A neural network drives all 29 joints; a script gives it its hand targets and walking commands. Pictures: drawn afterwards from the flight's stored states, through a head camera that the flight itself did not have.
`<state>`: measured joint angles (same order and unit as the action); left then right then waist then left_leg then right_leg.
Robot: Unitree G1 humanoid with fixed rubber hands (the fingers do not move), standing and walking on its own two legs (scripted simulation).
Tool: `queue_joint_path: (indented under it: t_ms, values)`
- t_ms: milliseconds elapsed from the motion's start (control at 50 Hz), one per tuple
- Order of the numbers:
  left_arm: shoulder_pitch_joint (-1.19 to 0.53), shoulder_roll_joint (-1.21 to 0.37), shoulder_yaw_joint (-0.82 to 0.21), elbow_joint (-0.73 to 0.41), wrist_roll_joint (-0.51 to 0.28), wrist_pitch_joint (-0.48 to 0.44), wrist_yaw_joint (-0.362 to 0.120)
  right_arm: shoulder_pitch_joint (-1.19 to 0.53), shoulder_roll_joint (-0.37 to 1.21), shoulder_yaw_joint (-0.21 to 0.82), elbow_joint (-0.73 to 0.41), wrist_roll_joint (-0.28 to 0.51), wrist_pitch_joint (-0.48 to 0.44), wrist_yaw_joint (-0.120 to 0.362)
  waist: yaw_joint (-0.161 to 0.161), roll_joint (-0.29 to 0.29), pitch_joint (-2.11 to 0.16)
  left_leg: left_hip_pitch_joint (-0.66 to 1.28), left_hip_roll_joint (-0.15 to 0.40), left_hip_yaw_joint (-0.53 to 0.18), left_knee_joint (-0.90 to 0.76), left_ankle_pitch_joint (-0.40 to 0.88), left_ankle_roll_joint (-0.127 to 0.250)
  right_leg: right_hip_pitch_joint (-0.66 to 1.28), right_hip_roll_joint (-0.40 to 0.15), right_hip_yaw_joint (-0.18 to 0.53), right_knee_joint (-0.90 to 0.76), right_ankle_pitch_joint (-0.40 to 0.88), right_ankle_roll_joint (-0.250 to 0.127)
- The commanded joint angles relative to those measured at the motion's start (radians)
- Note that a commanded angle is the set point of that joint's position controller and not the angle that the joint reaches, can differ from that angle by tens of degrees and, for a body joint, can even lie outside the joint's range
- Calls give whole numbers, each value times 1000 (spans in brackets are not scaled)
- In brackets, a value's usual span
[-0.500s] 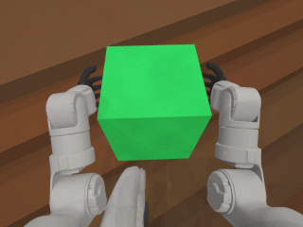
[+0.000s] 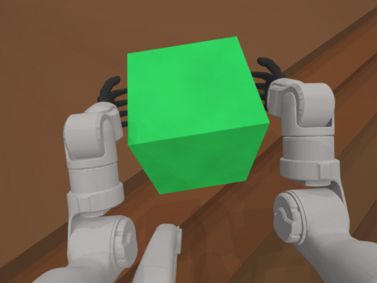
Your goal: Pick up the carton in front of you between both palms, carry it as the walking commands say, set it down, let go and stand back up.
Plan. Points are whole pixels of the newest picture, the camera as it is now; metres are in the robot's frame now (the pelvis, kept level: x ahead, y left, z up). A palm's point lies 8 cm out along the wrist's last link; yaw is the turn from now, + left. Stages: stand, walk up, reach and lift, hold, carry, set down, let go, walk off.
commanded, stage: carry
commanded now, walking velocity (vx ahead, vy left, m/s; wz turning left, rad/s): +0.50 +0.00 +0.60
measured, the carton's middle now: (193, 124) +0.40 +0.03 +0.11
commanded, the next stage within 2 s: none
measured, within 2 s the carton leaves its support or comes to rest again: neither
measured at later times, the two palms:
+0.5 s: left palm out of the picture +0.70 +0.31 +0.26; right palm out of the picture +0.75 +0.02 +0.28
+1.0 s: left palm out of the picture +0.85 +0.61 +0.44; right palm out of the picture +1.03 +0.37 +0.42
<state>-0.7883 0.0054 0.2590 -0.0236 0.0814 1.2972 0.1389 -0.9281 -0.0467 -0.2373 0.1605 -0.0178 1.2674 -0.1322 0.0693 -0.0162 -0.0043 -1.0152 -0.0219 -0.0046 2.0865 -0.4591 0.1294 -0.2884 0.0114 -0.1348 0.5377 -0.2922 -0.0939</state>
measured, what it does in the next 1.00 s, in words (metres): climbs, turning left: left foot 0.11 m higher, then right foot 0.11 m higher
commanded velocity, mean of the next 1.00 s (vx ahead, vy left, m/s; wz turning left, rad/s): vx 0.50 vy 0.00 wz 0.32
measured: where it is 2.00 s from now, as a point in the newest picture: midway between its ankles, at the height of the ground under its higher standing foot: (109, 108)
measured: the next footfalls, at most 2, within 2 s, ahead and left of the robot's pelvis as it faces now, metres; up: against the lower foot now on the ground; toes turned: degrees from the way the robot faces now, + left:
left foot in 0.22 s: +0.29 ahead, +0.06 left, +0.11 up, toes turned +12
right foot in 0.64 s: +0.66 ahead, +0.09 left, +0.23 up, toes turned +20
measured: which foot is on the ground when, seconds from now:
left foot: up 0.00-0.20, down 0.22-0.64, up 0.66-0.98, down 1.00-1.00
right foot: down 0.00-0.20, up 0.22-0.62, down 0.64-1.00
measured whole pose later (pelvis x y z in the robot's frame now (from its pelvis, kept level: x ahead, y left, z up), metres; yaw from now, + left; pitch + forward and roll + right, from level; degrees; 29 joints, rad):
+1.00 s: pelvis +0.63 +0.26 +0.24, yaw +31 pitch +4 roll +1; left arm -1.01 0.03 0.21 0.36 0.00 1.30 0.19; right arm -0.90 -0.02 -0.39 0.21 -0.19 1.33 -0.03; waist 0.15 -0.04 -0.08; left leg -0.88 0.06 0.08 1.11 -0.37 0.12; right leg -0.14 -0.16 -0.15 0.44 -0.31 0.01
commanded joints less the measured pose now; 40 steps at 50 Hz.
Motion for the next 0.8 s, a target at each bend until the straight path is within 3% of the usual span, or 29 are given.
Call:
queue_joint_path:
  t_ms: [0,40,80,100,120,140,160,180,200,220,240,260,280,340,400,460,520,540,580,600,620,640,660,680,700,720,740,760,780]
  values:
    - [-1004,-1000,-682,-136,-593,42,-263,-592,885,447,-120,261,68,173,-64,43,-293,-136,56,69,-127,84,-2,138,-257,237,-241,50,-87]
    - [-1055,-993,-658,-57,-630,65,-275,-663,819,406,-121,224,93,140,-61,-17,-224,-53,62,129,-273,107,-22,25,-235,148,-315,225,-105]
    - [-1021,-977,-594,58,-629,82,-274,-653,786,372,-70,196,123,119,-58,-48,-279,34,101,134,-442,149,18,118,-256,52,-307,507,-95]
    - [-1005,-978,-560,104,-613,90,-272,-657,787,359,-37,194,135,115,-64,-31,-322,160,91,157,-609,174,47,145,-242,-40,-265,771,-66]
    - [-996,-988,-526,141,-594,96,-271,-671,810,354,7,203,144,117,-87,-50,-383,318,29,169,-758,150,86,204,-232,-81,-194,1205,-39]
    - [-989,-1018,-505,149,-570,97,-274,-668,836,349,38,221,138,123,-125,6,-532,531,-29,172,-904,221,125,305,-222,-73,-1,1534,14]
    - [-1013,-1040,-490,144,-535,89,-274,-722,922,380,32,277,137,137,-152,-106,-609,556,-66,152,-1174,286,65,437,-231,-76,230,1615,47]
    - [-990,-1040,-464,151,-509,88,-271,-760,998,418,4,303,137,154,-237,-254,-655,700,-39,82,-1443,235,54,461,-299,-65,446,1607,46]
    - [-980,-1071,-452,162,-484,84,-271,-815,1060,447,-31,337,127,172,-212,-126,-599,943,1,-87,-1675,493,42,203,-192,-7,680,676,91]
    - [-899,-1064,-427,217,-442,88,-271,-765,1097,451,-5,369,119,184,-116,210,-619,1275,208,-403,-1435,1577,80,-227,-37,76,973,-140,133]
    - [-816,-1037,-396,265,-410,81,-263,-747,1111,426,31,368,116,200,-126,175,-773,1439,232,-624,-1480,1508,181,-390,31,215,1189,-86,138]
    - [-848,-1018,-384,201,-386,65,-252,-813,1164,465,-25,418,101,218,-155,82,-766,1395,232,-680,-1558,1039,237,-512,36,231,1308,-50,142]
    - [-896,-1006,-367,153,-360,57,-239,-911,1222,501,-78,470,93,235,-147,-9,-642,1318,201,-612,-1569,891,198,-608,13,216,1327,-58,128]
    - [-887,-989,-360,123,-291,25,-196,-1018,1311,564,-132,573,66,276,-143,-87,-483,1240,145,-445,-1582,893,86,-749,3,157,1267,-58,90]
    - [-808,-974,-369,141,-243,3,-164,-986,1303,549,-137,587,47,289,-142,-46,-515,1244,132,-349,-1553,1191,17,-797,-16,69,1197,-163,89]
    - [-792,-979,-427,105,-226,2,-131,-886,1238,495,-144,532,47,292,-172,103,-548,1366,102,-334,-1567,1296,42,-923,-17,13,1225,-198,67]
    - [-783,-983,-491,79,-241,14,-113,-772,1151,456,-122,467,60,292,-163,117,-516,1310,77,-314,-1646,1421,47,-853,8,-32,1006,-195,59]
    - [-788,-993,-515,72,-257,19,-115,-763,1136,461,-115,447,64,290,-135,118,-522,1214,51,-249,-1646,1642,30,-680,49,-71,826,-154,43]
    - [-829,-1037,-581,46,-309,25,-134,-702,1119,466,-73,398,67,286,-16,211,-632,1016,46,-156,-1517,2082,-33,-154,120,-108,412,137,28]
    - [-847,-1056,-621,12,-355,20,-147,-698,1104,482,-95,380,60,285,100,200,-693,975,42,-116,-1315,2157,-106,89,151,-141,223,213,55]
    - [-844,-1088,-652,-41,-408,9,-163,-709,1077,493,-125,368,54,281,233,-2,-760,806,-40,-17,-781,1573,-204,422,43,-5,-122,567,-33]
    - [-837,-1101,-659,-38,-428,-11,-170,-697,1093,499,-125,358,60,286,210,-419,-802,368,-215,-99,-162,79,-273,726,-242,513,73,1231,-289]
    - [-706,-1091,-676,-4,-451,-15,-177,-618,1068,456,-124,337,57,276,177,-341,-973,83,-191,-368,275,-99,-206,896,-381,898,73,1058,-434]
    - [-790,-1135,-704,-48,-494,-30,-190,-658,979,407,-165,278,52,263,185,-179,-920,-36,-109,-477,345,-159,-132,850,-400,985,72,626,-386]
    - [-892,-1173,-729,-99,-553,-35,-209,-619,925,384,-138,210,48,250,130,43,-766,-70,-55,-390,226,-103,-45,691,-368,930,-8,263,-298]
    - [-1020,-1207,-774,-154,-642,-35,-230,-584,866,338,-124,161,29,235,67,226,-601,-63,1,-342,31,-80,-24,518,-348,805,-44,130,-206]
    - [-1138,-1221,-820,-181,-716,-38,-245,-563,792,298,-140,116,9,218,12,333,-513,62,25,-207,-141,0,-35,303,-343,685,-110,16,-179]
    - [-1193,-1219,-826,-166,-750,-42,-253,-556,735,251,-124,77,-3,202,3,314,-444,139,52,-159,-222,4,-41,147,-330,623,-169,-29,-169]
    - [-1215,-1190,-805,-138,-756,-43,-257,-559,700,237,-119,46,-6,189,17,177,-401,137,55,-66,-168,37,-41,80,-315,554,-217,30,-186]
